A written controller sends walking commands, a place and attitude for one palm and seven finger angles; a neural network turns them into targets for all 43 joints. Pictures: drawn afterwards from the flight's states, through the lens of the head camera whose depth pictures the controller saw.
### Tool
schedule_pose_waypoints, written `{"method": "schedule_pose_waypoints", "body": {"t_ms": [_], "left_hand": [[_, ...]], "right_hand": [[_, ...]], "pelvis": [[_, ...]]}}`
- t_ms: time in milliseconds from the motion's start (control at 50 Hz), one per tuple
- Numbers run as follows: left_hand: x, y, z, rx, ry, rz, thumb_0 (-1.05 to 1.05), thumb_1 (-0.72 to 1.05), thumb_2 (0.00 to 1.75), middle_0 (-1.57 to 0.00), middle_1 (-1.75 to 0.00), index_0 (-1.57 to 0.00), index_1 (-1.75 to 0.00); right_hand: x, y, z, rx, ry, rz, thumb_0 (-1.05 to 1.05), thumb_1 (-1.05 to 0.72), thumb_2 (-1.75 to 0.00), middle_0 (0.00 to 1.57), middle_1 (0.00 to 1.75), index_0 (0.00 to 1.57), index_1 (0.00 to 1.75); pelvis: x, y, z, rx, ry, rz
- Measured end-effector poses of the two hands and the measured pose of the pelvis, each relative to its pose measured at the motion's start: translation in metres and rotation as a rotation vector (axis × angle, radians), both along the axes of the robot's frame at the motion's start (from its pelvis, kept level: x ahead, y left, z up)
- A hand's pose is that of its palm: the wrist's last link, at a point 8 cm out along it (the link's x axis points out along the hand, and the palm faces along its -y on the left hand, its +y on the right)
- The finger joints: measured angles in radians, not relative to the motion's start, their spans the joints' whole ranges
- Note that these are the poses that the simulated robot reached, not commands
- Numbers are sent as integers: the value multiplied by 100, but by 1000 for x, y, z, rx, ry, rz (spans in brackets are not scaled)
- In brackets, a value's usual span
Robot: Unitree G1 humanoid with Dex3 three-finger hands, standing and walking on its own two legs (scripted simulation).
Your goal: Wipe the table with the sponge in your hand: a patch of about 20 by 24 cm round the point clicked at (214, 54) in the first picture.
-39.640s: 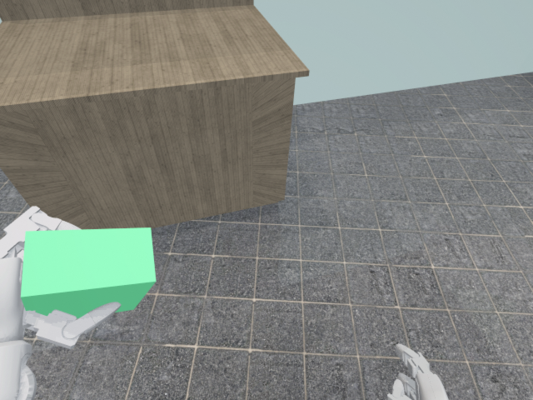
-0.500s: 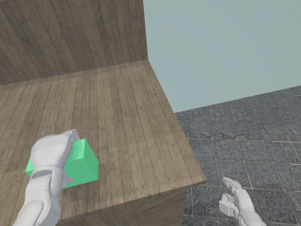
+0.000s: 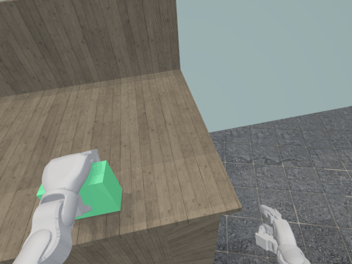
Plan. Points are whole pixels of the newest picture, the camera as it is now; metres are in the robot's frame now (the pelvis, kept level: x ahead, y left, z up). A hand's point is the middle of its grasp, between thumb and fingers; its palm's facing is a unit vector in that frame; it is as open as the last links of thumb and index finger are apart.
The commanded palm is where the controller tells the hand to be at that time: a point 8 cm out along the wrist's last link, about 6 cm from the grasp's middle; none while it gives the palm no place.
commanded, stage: lift the sponge slowly off the table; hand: left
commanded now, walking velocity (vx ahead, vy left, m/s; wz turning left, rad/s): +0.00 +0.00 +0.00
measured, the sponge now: (87, 196) +0.23 +0.26 +0.04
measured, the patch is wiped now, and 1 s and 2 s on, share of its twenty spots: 0.95 0.95 0.95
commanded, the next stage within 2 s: bring the sponge back beside the body in 1.50 s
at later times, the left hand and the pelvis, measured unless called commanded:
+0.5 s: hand (78, 170) +0.25 +0.26 +0.12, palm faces +0.06 -0.07 -1.00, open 10.3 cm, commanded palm +0.21 +0.25 +0.20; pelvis -0.01 -0.01 +0.00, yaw +0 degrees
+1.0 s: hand (74, 159) +0.25 +0.26 +0.15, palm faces +0.11 -0.08 -0.99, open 10.3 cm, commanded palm +0.21 +0.26 +0.23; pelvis -0.01 +0.00 +0.00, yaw +0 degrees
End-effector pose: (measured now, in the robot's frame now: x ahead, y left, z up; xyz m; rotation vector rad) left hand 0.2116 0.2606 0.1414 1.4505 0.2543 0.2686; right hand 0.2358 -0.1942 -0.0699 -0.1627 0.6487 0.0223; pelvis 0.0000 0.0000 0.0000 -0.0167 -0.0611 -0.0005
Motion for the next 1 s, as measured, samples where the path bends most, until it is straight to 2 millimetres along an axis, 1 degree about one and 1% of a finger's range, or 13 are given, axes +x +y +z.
{"method": "schedule_pose_waypoints", "body": {"t_ms": [120, 300, 480, 580, 680, 800, 880, 1000], "left_hand": [[0, -2, 9, 11, -23, -4, 0, -52, 105, -70, -132, -73, -130], [5, -11, 23, 17, -45, -20, 0, -52, 105, -70, -132, -73, -130], [11, -2, 32, 28, -34, 17, 0, -52, 105, -70, -132, -73, -130], [12, -7, 39, 23, -46, -14, 0, -52, 105, -70, -132, -73, -130], [14, -12, 44, 29, -59, -35, 0, -52, 105, -70, -132, -73, -130], [18, -6, 53, 32, -76, -5, 0, -52, 105, -70, -132, -73, -130], [18, -1, 59, 28, -83, 12, 0, -52, 105, -70, -132, -73, -130], [14, -3, 64, 22, -87, -3, 0, -52, 105, -70, -132, -73, -130]], "right_hand": [[-2, -1, 1, 1, -12, 1, 1, -90, -90, 20, 30, 20, 30], [-3, -2, 4, 15, -27, 4, 1, -90, -90, 20, 30, 20, 30], [-4, -7, 5, 4, -30, 5, 1, -90, -90, 20, 30, 20, 30], [-4, -7, 5, 4, -36, 4, 1, -90, -90, 20, 30, 20, 30], [-3, -5, 4, 4, -29, 10, 1, -90, -90, 20, 30, 20, 30], [0, 0, 5, 15, -28, 18, 1, -90, -90, 20, 30, 20, 30], [3, 2, 6, 20, -34, 26, 1, -90, -90, 20, 30, 20, 30], [8, 7, 8, 17, -46, 39, 1, -90, -90, 20, 30, 20, 30]], "pelvis": [[-4, -3, 1, 0, -11, 3], [-9, -6, 2, 3, -18, 1], [-12, -9, 2, 3, -21, 5], [-12, -8, 2, 3, -18, 5], [-11, -7, 2, 5, -15, 3], [-10, -6, 2, 7, -10, 0], [-9, -5, 2, 7, -5, 1], [-9, -3, 2, 6, -1, 4]]}}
